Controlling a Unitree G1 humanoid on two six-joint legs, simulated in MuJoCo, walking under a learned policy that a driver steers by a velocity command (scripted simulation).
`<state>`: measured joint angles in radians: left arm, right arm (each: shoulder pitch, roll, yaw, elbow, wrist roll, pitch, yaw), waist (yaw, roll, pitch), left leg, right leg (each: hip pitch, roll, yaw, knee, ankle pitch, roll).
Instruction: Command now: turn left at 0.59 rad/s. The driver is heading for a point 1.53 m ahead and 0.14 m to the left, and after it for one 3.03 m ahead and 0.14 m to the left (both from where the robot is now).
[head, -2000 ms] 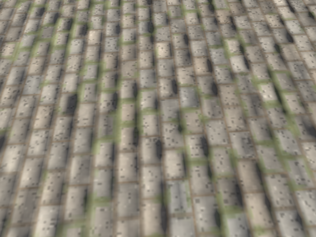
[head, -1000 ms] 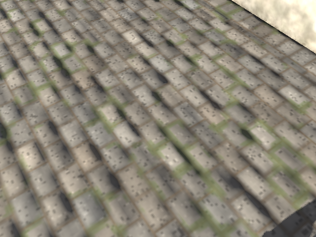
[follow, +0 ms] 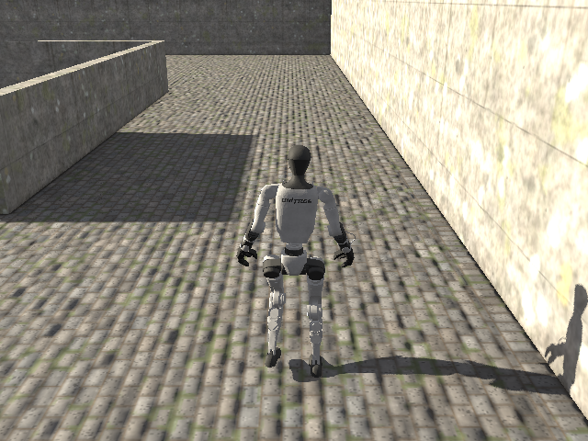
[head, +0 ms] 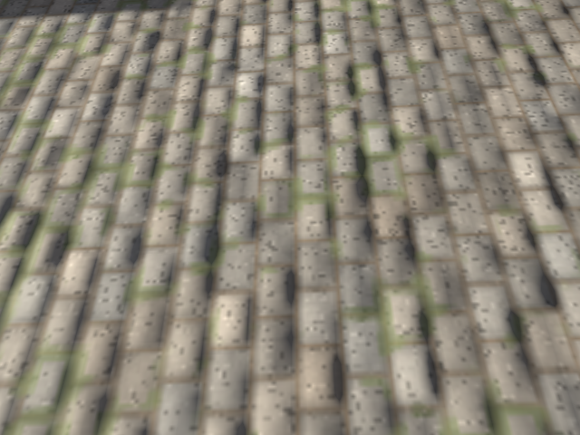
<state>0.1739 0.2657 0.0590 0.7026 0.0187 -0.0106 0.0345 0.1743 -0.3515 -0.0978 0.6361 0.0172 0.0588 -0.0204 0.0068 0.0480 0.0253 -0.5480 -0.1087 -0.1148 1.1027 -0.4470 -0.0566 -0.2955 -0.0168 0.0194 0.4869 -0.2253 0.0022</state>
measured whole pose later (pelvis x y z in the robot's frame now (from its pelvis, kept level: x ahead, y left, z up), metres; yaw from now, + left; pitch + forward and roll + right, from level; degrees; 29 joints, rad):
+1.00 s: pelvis +0.12 +0.06 +0.01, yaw +21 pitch +2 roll +0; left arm 0.43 0.25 0.04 0.81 -0.01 -0.07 0.00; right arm 0.17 -0.29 -0.06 0.66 0.01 -0.06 0.02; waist 0.08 0.04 0.01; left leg -0.63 0.07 -0.02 0.78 -0.10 -0.02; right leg -0.02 0.01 0.00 0.25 -0.27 -0.03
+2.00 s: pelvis +0.65 +0.23 +0.01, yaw -3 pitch +2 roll +0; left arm 0.32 0.29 0.06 0.68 -0.01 -0.05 0.00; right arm 0.08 -0.31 -0.04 0.69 -0.02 -0.09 0.00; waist 0.05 0.03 0.05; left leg -0.66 0.10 -0.10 0.83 -0.13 -0.07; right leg -0.18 0.12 0.10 0.35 -0.18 -0.10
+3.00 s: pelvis +1.16 +0.10 +0.01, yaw -20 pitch +1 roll -1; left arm 0.32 0.26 0.06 0.77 0.02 -0.09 -0.01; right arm 0.18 -0.31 -0.06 0.81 0.02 -0.05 0.01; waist 0.04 0.05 0.02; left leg -0.70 0.11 -0.08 0.92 -0.05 -0.02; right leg -0.06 0.06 -0.10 0.25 -0.20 -0.06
